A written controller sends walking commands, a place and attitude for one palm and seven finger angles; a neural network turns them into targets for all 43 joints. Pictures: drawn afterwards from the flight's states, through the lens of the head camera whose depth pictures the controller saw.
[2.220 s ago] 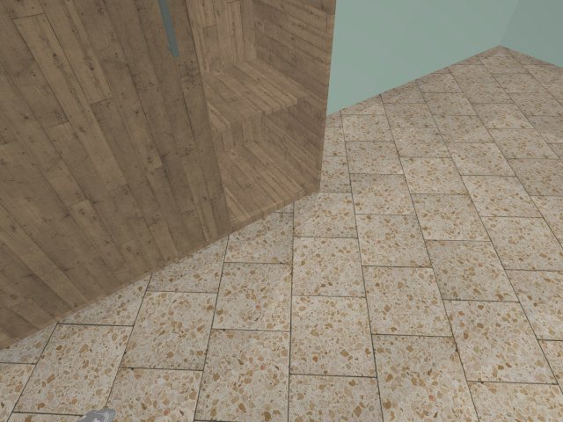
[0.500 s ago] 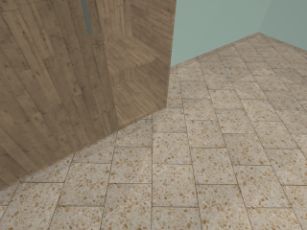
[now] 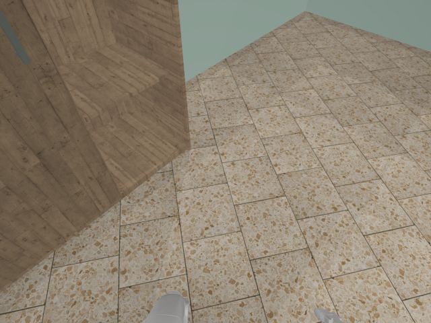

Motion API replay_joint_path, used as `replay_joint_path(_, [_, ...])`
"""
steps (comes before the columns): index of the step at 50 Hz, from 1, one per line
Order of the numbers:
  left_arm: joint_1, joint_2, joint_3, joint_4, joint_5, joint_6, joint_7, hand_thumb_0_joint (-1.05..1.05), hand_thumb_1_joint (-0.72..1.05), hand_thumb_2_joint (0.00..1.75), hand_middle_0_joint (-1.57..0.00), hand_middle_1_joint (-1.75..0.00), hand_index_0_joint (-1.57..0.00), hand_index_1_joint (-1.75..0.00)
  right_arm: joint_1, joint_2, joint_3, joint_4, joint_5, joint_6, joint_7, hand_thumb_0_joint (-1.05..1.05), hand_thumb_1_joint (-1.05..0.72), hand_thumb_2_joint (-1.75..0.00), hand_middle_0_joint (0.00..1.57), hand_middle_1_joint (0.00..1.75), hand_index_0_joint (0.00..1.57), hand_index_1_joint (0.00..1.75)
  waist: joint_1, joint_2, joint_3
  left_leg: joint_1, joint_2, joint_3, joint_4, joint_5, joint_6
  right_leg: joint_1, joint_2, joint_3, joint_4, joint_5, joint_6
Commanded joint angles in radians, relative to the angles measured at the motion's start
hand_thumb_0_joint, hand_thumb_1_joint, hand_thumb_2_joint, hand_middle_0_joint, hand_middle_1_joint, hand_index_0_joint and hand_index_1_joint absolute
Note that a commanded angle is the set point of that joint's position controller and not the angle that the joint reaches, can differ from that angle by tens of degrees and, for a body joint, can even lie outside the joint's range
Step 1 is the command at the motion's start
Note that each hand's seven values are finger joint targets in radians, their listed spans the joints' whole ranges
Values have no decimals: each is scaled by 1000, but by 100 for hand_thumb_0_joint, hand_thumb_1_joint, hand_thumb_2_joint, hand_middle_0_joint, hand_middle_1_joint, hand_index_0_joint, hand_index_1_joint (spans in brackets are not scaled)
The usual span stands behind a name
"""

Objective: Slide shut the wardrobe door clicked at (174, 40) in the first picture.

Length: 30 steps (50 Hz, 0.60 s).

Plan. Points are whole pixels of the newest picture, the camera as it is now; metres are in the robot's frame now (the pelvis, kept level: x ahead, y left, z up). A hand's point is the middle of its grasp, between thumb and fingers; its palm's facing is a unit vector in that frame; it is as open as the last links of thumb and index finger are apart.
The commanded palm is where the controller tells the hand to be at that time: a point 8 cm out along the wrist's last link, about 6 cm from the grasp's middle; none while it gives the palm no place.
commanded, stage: walk to a spot facing it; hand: left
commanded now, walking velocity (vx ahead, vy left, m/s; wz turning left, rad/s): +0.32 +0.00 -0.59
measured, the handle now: (5, 29) +0.66 +0.60 +0.17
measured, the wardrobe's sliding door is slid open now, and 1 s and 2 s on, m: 0.49 0.49 0.49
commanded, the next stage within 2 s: turn to face it in 0.84 s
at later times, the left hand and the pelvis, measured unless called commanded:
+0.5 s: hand (168, 206) +0.40 +0.18 -0.15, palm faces -0.36 -0.91 -0.21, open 7.4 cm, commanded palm none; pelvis +0.20 +0.04 +0.00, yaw -20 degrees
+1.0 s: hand (197, 179) +0.52 +0.12 -0.18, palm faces -0.51 -0.83 -0.21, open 7.3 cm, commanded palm none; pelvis +0.36 -0.02 -0.01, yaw -35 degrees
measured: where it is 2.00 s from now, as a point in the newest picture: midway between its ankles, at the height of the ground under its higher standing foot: (228, 288)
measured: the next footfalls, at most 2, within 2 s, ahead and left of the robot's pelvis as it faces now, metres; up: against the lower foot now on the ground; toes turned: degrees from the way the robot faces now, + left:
left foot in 0.10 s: +0.19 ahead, +0.15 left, +0.00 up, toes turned +1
right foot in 0.62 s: +0.33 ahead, -0.15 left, +0.00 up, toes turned -32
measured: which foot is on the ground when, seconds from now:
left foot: up 0.00-0.08, down 0.10-0.62, up 0.64-1.00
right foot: down 0.00-0.10, up 0.12-0.60, down 0.62-1.00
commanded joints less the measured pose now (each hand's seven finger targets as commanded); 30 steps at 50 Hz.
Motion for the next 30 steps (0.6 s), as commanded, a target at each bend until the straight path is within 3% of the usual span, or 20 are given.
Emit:
replay_joint_path(1, [13,216,64,-64,-1,-11,21,0,90,90,-20,-30,-20,-30,-88,-77,-11,-116,7,-51,-11,0,-90,-90,20,30,20,30,-19,-149,31,169,-57,41,-190,-37,29,-90,-221,188,-10,529,-120])
replay_joint_path(2, [-23,228,69,-74,-4,-12,20,0,90,90,-20,-30,-20,-30,5,-94,-16,-90,6,-56,-20,0,-90,-90,20,30,20,30,-70,-134,0,301,-77,50,-270,-8,36,-125,-197,163,71,589,-105])
replay_joint_path(3, [-42,220,73,-82,-9,-12,18,0,90,90,-20,-30,-20,-30,152,-128,-25,-43,2,-61,-36,0,-90,-90,20,30,20,30,-129,-93,-67,517,-77,39,-348,28,50,-197,-147,140,233,609,-79])
replay_joint_path(4, [-27,177,73,-92,-18,-10,9,0,90,90,-20,-30,-20,-30,319,-225,-46,-2,-7,-64,-51,0,-90,-90,20,30,20,30,-185,42,-192,772,82,-115,-373,-12,85,-334,-72,72,479,382,-47])
replay_joint_path(5, [16,115,68,-117,-30,-9,-7,0,90,90,-20,-30,-20,-30,409,-325,-62,12,-19,-67,-53,0,-90,-90,20,30,20,30,-176,330,-274,889,405,-514,-487,-17,199,-555,44,-68,836,-228,4])
replay_joint_path(6, [-38,135,67,-138,-20,-10,-8,0,90,90,-20,-30,-20,-30,367,-296,-47,0,-7,-55,-46,0,-90,-90,20,30,20,30,-160,207,-205,730,450,-579,-587,-196,257,-598,-4,-44,979,-249,-10])
replay_joint_path(7, [-96,123,65,-146,-14,-4,-11,0,90,90,-20,-30,-20,-30,281,-244,-38,-15,-6,-60,-49,0,-90,-90,20,30,20,30,-136,218,-122,605,419,-531,-647,-345,238,-643,-50,-46,1059,-163,-3])
replay_joint_path(8, [-146,126,69,-152,-6,4,-24,0,90,90,-20,-30,-20,-30,213,-181,-25,-25,-7,-63,-49,0,-90,-90,20,30,20,30,-108,197,-1,471,367,-431,-671,-374,212,-670,-102,-57,1065,-79,1])
replay_joint_path(9, [-141,124,68,-153,-2,15,-37,0,90,90,-20,-30,-20,-30,163,-137,-12,-31,-6,-69,-51,0,-90,-90,20,30,20,30,-72,180,38,393,326,-325,-675,-339,189,-646,-133,-72,1028,-33,5])
replay_joint_path(11, [-133,98,67,-152,6,44,-49,0,90,90,-20,-30,-20,-30,158,-103,-4,-18,-10,-84,-54,0,-90,-90,20,30,20,30,-38,134,36,327,266,-132,-664,-143,161,-589,-156,-92,946,39,22])
replay_joint_path(12, [-125,87,65,-154,5,54,-52,0,90,90,-20,-30,-20,-30,163,-110,-5,-13,-9,-87,-55,0,-90,-90,20,30,20,30,-28,139,12,335,248,-56,-659,-84,158,-576,-159,-107,907,63,29])
replay_joint_path(17, [-256,85,60,-209,9,73,-62,0,90,90,-20,-30,-20,-30,235,-129,-12,10,-5,-94,-53,0,-90,-90,20,30,20,30,-46,99,35,458,255,59,-682,38,181,-678,-187,-130,722,180,60])
replay_joint_path(18, [-300,85,56,-222,10,73,-64,0,90,90,-20,-30,-20,-30,257,-132,-13,18,-6,-92,-52,0,-90,-90,20,30,20,30,-63,83,39,480,251,79,-675,62,180,-677,-186,-145,666,190,62])
replay_joint_path(24, [-483,91,41,-273,3,64,-64,0,90,90,-20,-30,-20,-30,340,-160,-15,47,-16,-73,-45,0,-90,-90,20,30,20,30,-119,105,67,564,269,177,-609,247,162,-594,-141,-215,406,161,35])
replay_joint_path(25, [-495,91,42,-277,3,62,-64,0,90,90,-20,-30,-20,-30,345,-166,-13,49,-18,-70,-46,0,-90,-90,20,30,20,30,-118,104,73,580,276,190,-587,293,158,-579,-133,-219,378,146,24])
replay_joint_path(27, [-456,111,44,-270,1,54,-61,0,90,90,-20,-30,-20,-30,340,-191,-19,43,-18,-64,-46,0,-90,-90,20,30,20,30,-95,114,26,629,276,234,-473,498,142,-488,-91,-254,319,76,-5])
replay_joint_path(28, [-398,128,48,-252,2,46,-59,0,90,90,-20,-30,-20,-30,339,-208,-20,38,-15,-61,-45,0,-90,-90,20,30,20,30,-66,120,-14,623,263,263,-348,638,128,-378,-50,-286,280,47,-22])
replay_joint_path(29, [-255,163,56,-213,4,36,-53,0,90,90,-20,-30,-20,-30,321,-216,-21,26,-9,-57,-40,0,-90,-90,20,30,20,30,6,87,-95,565,231,300,-135,685,93,-174,-10,-311,198,109,-40])
replay_joint_path(30, [-114,267,83,-173,8,20,-42,0,90,90,-20,-30,-20,-30,335,-185,-11,6,6,-53,-27,0,-90,-90,20,30,20,30,68,-58,-218,276,187,300,154,402,44,186,-156,-126,166,181,-96])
